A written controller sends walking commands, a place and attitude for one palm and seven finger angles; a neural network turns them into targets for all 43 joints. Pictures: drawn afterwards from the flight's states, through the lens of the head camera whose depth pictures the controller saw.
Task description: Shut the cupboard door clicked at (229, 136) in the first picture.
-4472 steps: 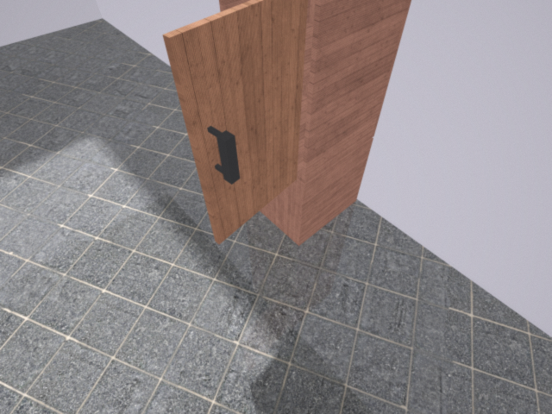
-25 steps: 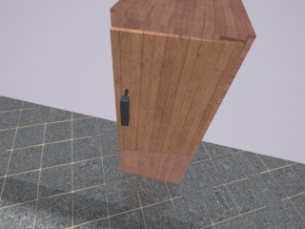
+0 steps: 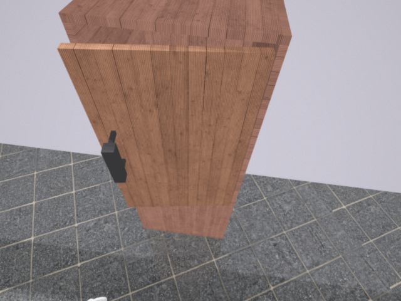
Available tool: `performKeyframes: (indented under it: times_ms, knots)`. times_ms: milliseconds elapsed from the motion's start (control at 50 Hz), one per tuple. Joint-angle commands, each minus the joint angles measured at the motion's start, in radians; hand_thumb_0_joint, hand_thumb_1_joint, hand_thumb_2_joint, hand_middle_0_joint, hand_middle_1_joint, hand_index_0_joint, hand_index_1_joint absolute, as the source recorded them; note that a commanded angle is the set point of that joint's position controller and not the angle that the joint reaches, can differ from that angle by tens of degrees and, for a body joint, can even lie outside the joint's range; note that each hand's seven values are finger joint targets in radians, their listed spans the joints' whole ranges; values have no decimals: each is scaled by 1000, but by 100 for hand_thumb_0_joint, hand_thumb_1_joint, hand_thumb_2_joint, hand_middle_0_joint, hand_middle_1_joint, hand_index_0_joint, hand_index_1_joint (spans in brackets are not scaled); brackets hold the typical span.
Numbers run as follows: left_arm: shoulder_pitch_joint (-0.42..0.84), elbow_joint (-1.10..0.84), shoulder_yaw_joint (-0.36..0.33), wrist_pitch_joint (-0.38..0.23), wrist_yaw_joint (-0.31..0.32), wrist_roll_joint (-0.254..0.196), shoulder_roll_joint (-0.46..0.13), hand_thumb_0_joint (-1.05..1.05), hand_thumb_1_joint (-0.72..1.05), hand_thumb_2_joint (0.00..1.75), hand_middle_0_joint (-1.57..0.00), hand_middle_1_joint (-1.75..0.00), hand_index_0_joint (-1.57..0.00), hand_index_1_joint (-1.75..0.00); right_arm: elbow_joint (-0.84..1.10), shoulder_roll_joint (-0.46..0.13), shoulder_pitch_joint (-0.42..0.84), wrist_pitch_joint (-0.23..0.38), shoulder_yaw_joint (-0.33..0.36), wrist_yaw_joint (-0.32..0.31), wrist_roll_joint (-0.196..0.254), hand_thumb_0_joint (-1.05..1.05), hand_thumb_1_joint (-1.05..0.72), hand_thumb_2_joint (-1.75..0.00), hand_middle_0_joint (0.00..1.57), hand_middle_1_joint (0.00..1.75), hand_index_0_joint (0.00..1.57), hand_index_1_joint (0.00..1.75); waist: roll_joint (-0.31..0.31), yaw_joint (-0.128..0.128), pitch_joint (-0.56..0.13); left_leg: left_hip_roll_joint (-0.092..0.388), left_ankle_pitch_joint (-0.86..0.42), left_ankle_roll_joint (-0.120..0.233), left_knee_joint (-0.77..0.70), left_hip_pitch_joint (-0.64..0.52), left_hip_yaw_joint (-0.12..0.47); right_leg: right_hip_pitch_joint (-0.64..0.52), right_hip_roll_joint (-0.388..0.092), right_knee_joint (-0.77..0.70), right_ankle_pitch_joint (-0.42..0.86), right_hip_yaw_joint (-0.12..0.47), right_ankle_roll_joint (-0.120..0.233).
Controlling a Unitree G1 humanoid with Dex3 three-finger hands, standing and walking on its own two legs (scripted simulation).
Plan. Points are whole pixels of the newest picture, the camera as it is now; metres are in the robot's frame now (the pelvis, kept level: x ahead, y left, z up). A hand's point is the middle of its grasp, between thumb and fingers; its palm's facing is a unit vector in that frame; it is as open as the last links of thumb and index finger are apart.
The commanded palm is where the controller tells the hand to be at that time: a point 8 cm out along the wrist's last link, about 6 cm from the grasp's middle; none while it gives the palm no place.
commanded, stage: come to a stop and stand still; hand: left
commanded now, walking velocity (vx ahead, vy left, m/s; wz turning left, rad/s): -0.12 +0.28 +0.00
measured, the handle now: (116, 156) +0.43 +0.20 +0.00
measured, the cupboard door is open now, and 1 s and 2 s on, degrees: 9 9 9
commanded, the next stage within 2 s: look again from close up in 1.40 s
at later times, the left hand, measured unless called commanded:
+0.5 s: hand out of the picture -0.02 +0.20 -0.18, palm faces +0.12 -0.98 -0.18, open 7.3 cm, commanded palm none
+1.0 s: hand out of the picture -0.12 +0.15 -0.17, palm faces +0.08 -0.99 -0.12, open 7.3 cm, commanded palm none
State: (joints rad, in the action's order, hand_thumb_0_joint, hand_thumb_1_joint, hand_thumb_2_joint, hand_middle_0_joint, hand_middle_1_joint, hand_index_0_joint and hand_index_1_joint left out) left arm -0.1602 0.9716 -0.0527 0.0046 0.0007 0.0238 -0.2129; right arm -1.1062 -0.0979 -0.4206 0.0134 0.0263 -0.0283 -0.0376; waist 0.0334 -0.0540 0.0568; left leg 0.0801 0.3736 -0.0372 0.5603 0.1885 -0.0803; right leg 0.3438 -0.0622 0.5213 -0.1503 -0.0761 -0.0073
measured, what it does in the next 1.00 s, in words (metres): steps on the spot: left foot, then right foot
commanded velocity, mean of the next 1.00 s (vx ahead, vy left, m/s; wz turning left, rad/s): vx -0.01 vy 0.05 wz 0.00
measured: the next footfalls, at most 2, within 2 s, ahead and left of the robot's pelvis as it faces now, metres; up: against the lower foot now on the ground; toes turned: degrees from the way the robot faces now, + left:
left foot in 0.36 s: +0.03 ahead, +0.08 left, +0.00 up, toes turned +3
right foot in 0.70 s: -0.06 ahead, -0.11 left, +0.00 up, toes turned +0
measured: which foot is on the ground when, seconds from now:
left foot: down 0.00-0.00, up 0.02-0.34, down 0.36-1.00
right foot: down 0.00-0.38, up 0.40-0.68, down 0.70-1.00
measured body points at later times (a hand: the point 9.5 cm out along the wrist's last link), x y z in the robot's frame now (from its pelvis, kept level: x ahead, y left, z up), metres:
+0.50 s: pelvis -0.04 +0.02 +0.01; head -0.04 +0.05 +0.46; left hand -0.02 +0.25 -0.16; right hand +0.04 -0.21 -0.12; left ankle -0.01 +0.08 -0.73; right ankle -0.01 -0.12 -0.69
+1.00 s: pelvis -0.09 +0.01 +0.01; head -0.10 +0.03 +0.46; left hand -0.12 +0.21 -0.16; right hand -0.09 -0.21 -0.14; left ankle -0.01 +0.08 -0.73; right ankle -0.10 -0.11 -0.73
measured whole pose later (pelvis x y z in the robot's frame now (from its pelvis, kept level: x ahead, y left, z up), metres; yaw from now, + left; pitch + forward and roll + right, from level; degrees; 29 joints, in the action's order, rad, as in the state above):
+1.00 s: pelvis -0.09 +0.01 +0.01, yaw +2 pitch -2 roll -1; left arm -0.36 1.12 0.01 0.01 0.04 0.02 -0.12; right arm -1.13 -0.13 -0.31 -0.02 0.01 -0.02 -0.02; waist 0.03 0.00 0.00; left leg -0.04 0.10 0.07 0.38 0.26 -0.08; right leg 0.12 0.00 0.43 -0.27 -0.04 0.00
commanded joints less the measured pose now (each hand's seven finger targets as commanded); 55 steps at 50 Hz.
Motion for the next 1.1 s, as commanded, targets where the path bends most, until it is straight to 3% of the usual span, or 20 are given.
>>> performKeyframes:
  times_ms: [0,40,80,140,200,240,300,320,340,360,400,440,580,640,680,720,740,760,880,1080]
  knots:
    - [-177,11,-9,-38,23,-7,-140,0,90,90,-20,-30,-20,-30,45,-77,-69,-14,12,-6,31,0,-90,-90,20,30,20,30,167,63,-179,-34,281,38,315,175,75,-257,-334,-195,383,279,149]
    - [-91,-8,-11,-38,35,-1,-104,0,90,90,-20,-30,-20,-30,37,-51,-42,-28,15,-4,29,0,-90,-90,20,30,20,30,220,46,-99,-30,213,25,392,214,53,-184,-296,-175,486,258,163]
    - [-69,-20,-2,-35,42,-2,-85,0,90,90,-20,-30,-20,-30,29,-70,-12,-32,17,-3,33,0,-90,-90,20,30,20,30,175,48,-78,-27,160,10,413,213,60,-147,-282,-155,554,199,184]
    - [-84,-27,-22,-19,49,4,-116,0,90,90,-20,-30,-20,-30,54,-69,37,-40,21,7,30,0,-90,-90,20,30,20,30,63,71,-91,-56,126,-2,357,205,32,-139,-294,-166,445,203,213]
    - [-88,-36,-33,-11,51,9,-131,0,90,90,-20,-30,-20,-30,91,-73,69,-44,23,12,24,0,-90,-90,20,30,20,30,96,81,-92,-66,106,0,289,194,35,-122,-295,-180,330,236,224]
    - [-75,-43,-37,-5,50,10,-132,0,90,90,-20,-30,-20,-30,100,-73,61,-39,25,13,27,0,-90,-90,20,30,20,30,104,70,-109,-69,62,3,171,139,28,-105,-284,-163,239,236,213]
    - [-41,-55,-31,11,43,-1,-113,0,90,90,-20,-30,-20,-30,85,-78,-5,-31,25,11,30,0,-90,-90,20,30,20,30,89,27,-89,-80,-123,23,-111,-74,4,43,-192,-108,-26,176,125]
    - [-43,-62,-21,19,38,-5,-74,0,90,90,-20,-30,-20,-30,89,-114,-7,-25,29,8,27,0,-90,-90,20,30,20,30,-29,27,-69,-14,-103,47,-199,-91,81,96,-115,-37,-153,127,79]
    - [-56,-79,-10,29,32,-8,-13,0,90,90,-20,-30,-20,-30,117,-173,25,-21,41,7,17,0,-90,-90,20,30,20,30,-243,38,-37,163,-85,115,-319,-5,304,134,-9,96,-283,36,16]
    - [-37,-85,-7,34,35,-6,-6,0,90,90,-20,-30,-20,-30,152,-206,95,-25,40,4,10,0,-90,-90,20,30,20,30,-276,45,27,243,-87,203,-384,169,370,82,19,233,-344,22,3]
    - [-77,-40,-10,45,32,7,-15,0,90,90,-20,-30,-20,-30,164,-161,206,-16,22,-4,12,0,-90,-90,20,30,20,30,-189,87,43,171,-88,207,-394,241,283,26,6,393,-262,99,15]
    - [-139,-8,-5,40,25,9,5,0,90,90,-20,-30,-20,-30,175,-153,230,-12,18,-5,14,0,-90,-90,20,30,20,30,-124,100,27,134,-117,200,-360,207,229,35,18,441,-218,84,11]
    - [-174,28,21,22,30,2,20,0,90,90,-20,-30,-20,-30,131,-168,133,-9,18,-8,16,0,-90,-90,20,30,20,30,-111,50,-61,146,-205,224,-334,-38,275,-13,7,134,-309,54,-2]
    - [-237,68,29,4,37,0,21,0,90,90,-20,-30,-20,-30,107,-160,129,-5,14,-5,26,0,-90,-90,20,30,20,30,-65,73,-82,101,-257,172,-273,-20,243,-153,4,-144,-128,67,5]
    - [-263,91,33,-12,42,-2,-8,0,90,90,-20,-30,-20,-30,99,-130,134,-1,7,0,36,0,-90,-90,20,30,20,30,19,61,-81,19,-233,93,-229,17,164,-200,-68,-195,-18,162,45]
    - [-262,101,41,-16,40,-7,-13,0,90,90,-20,-30,-20,-30,85,-126,128,3,1,5,33,0,-90,-90,20,30,20,30,-11,50,-75,-1,-269,77,-230,-65,150,-126,-89,-179,-12,158,61]
    - [-246,108,44,-24,41,-6,0,0,90,90,-20,-30,-20,-30,72,-124,122,-1,4,4,31,0,-90,-90,20,30,20,30,92,43,-76,9,-301,83,-206,-66,143,-130,-61,-180,12,151,51]
    - [-236,109,49,-26,43,-8,14,0,90,90,-20,-30,-20,-30,60,-137,122,-2,5,3,31,0,-90,-90,20,30,20,30,102,42,-55,14,-288,84,-209,-65,137,-118,-67,-190,-3,150,48]
    - [-271,126,51,-10,42,-7,16,0,90,90,-20,-30,-20,-30,19,-129,105,-20,-5,5,28,0,-90,-90,20,30,20,30,-60,53,84,16,0,77,-318,34,182,-41,-36,-222,-244,139,44]
    - [-324,131,46,-12,41,-7,36,0,90,90,-20,-30,-20,-30,2,-104,37,-23,-3,2,23,0,-90,-90,20,30,20,30,-48,61,47,11,59,72,-331,86,197,-56,-14,-201,-289,132,51]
